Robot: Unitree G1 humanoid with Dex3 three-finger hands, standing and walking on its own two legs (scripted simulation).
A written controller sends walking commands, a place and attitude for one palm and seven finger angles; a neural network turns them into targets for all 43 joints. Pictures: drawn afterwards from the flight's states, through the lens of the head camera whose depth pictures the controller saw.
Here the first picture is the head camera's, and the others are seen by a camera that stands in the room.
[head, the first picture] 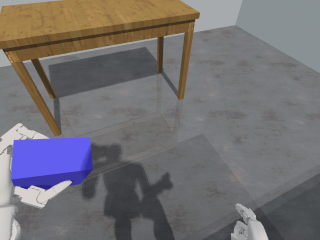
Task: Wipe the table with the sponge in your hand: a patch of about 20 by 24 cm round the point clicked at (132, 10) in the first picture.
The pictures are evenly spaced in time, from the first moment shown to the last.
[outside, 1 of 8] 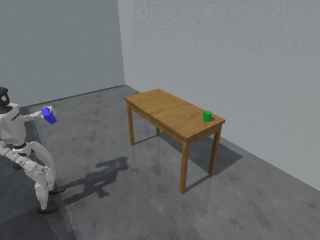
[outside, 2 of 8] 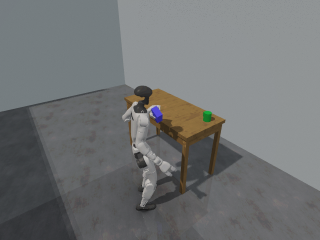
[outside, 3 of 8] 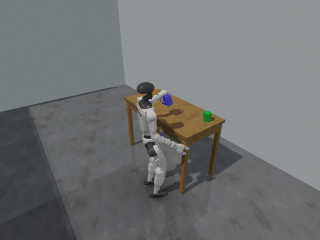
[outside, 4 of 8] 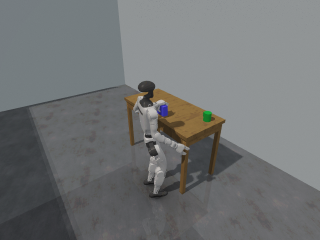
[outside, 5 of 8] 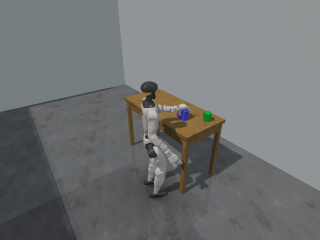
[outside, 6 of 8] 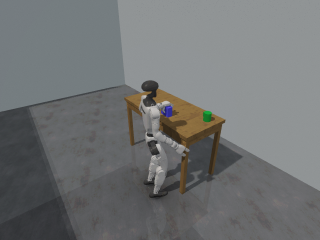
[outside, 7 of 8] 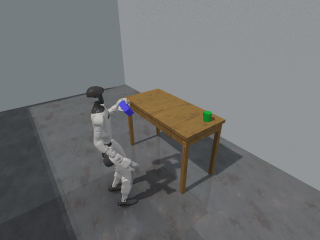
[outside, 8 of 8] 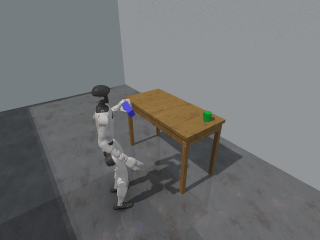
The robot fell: no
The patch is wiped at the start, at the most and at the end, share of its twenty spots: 0.00 1.00 1.00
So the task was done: yes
